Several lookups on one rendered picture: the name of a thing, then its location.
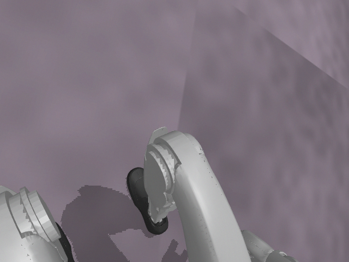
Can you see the left robot foot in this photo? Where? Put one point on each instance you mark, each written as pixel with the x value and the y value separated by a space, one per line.
pixel 65 244

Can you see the right robot hand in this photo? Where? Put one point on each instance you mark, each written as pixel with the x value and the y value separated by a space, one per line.
pixel 257 248

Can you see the right robot foot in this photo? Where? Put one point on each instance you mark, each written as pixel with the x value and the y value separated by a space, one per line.
pixel 139 196

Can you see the right robot arm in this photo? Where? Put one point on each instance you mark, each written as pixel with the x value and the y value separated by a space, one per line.
pixel 280 256

